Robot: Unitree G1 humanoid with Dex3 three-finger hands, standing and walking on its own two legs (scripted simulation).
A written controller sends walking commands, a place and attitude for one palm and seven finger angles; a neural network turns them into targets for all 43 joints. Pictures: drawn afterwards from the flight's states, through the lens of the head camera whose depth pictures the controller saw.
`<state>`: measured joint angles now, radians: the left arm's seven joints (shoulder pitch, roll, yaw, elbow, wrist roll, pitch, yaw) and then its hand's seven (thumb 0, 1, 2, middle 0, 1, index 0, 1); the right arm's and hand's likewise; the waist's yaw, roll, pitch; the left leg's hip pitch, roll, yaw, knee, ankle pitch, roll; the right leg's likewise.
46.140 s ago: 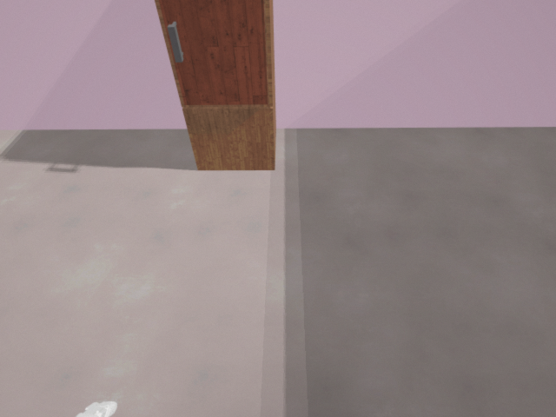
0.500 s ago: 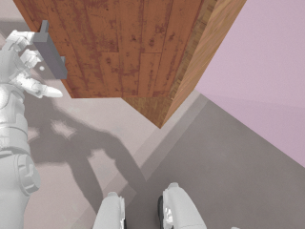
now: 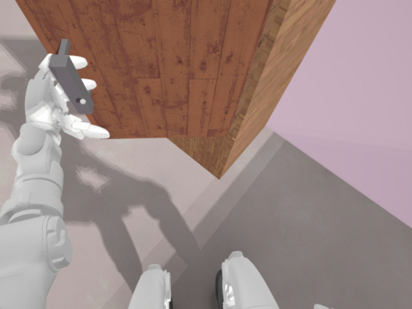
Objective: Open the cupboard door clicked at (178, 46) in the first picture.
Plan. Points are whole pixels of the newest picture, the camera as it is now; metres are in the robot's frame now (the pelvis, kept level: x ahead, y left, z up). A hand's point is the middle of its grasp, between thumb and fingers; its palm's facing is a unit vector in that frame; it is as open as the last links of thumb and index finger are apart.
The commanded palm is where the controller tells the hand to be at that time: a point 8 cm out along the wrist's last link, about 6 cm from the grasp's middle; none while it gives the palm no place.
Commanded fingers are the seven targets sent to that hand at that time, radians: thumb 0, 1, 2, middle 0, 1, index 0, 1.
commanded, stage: slide the fingers in behind the handle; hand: left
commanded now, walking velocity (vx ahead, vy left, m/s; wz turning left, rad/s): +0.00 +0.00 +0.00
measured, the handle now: (76, 78) +0.54 +0.23 +0.05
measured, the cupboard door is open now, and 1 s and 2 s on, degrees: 44 44 66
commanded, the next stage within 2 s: close the thumb around the handle in 0.50 s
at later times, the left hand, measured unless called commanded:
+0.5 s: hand (85, 99) +0.49 +0.21 +0.05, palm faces +0.03 -1.00 -0.02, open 14.1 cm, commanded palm +0.47 +0.25 +0.05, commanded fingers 0.00 -0.50 0.30 -0.30 -1.20 -0.30 -1.20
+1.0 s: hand (83, 101) +0.49 +0.21 +0.05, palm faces +0.03 -1.00 -0.02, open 9.6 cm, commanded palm +0.46 +0.24 +0.05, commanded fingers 0.00 0.68 0.80 -0.38 -1.33 -0.38 -1.33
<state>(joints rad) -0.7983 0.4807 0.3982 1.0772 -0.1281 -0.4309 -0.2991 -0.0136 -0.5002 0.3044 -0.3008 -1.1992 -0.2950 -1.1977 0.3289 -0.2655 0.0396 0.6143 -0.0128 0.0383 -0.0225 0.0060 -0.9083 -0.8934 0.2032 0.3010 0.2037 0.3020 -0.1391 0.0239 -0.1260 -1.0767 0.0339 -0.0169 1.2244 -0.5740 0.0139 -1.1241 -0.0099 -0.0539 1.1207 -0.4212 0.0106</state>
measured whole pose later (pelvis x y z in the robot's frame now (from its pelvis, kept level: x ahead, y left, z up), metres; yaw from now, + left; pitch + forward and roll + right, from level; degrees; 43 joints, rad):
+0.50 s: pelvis +0.00 +0.00 +0.00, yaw +0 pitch +25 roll -3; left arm -0.84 0.49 0.39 1.12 -0.12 -0.44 -0.28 -0.01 -0.50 0.30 -0.30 -1.20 -0.28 -1.20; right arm 0.33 -0.27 0.04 0.63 -0.02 0.03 -0.02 0.01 -0.91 -0.89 0.20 0.30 0.20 0.30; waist -0.14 0.02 -0.12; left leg -1.10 0.03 -0.02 1.24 -0.57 0.01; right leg -1.15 -0.01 -0.06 1.14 -0.42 0.01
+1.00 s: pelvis +0.00 +0.00 +0.00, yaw +0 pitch +25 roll -3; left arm -0.80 0.46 0.38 1.08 -0.13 -0.45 -0.27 -0.01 0.15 0.58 -0.34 -1.27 -0.33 -1.27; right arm 0.33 -0.26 0.03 0.62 -0.02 0.04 -0.02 0.01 -0.91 -0.89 0.20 0.30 0.20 0.30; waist -0.13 0.03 -0.13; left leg -1.08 0.03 -0.01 1.23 -0.58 0.02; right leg -1.13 -0.01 -0.05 1.12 -0.43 0.02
